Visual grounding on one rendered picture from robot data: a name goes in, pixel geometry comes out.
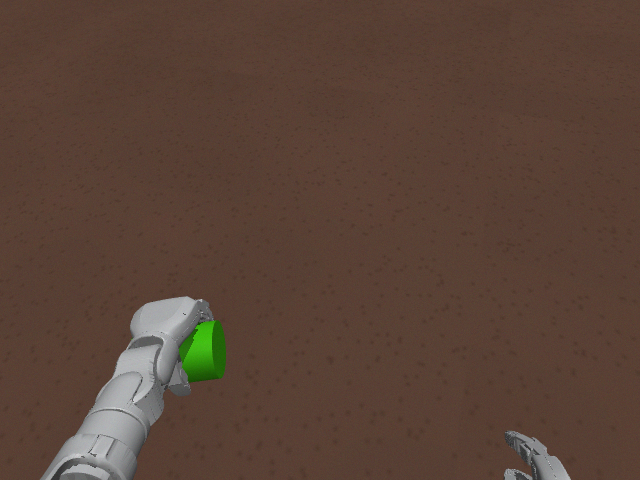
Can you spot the left robot arm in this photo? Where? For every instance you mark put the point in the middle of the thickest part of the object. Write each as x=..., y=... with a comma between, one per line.
x=107, y=444

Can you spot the can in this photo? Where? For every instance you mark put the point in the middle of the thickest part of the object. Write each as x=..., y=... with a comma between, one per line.
x=203, y=353

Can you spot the right robot hand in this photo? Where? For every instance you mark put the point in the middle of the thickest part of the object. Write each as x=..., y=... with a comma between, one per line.
x=534, y=454

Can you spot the left robot hand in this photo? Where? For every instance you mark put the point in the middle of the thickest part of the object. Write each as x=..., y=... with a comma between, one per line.
x=177, y=318

